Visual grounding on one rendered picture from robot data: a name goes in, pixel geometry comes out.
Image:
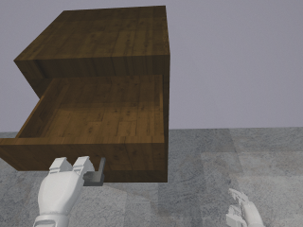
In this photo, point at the drawer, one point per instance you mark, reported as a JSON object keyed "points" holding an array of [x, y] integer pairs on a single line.
{"points": [[119, 118]]}

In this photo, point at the handle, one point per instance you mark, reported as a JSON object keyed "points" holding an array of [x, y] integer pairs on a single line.
{"points": [[94, 178]]}

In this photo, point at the cabinet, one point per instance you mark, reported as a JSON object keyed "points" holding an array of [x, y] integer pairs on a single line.
{"points": [[114, 42]]}

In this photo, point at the left robot forearm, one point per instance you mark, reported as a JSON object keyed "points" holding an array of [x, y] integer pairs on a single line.
{"points": [[51, 220]]}

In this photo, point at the right robot hand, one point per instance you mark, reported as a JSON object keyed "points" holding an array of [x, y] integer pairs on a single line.
{"points": [[248, 214]]}

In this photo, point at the left robot hand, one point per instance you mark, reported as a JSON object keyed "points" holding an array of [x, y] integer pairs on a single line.
{"points": [[60, 190]]}

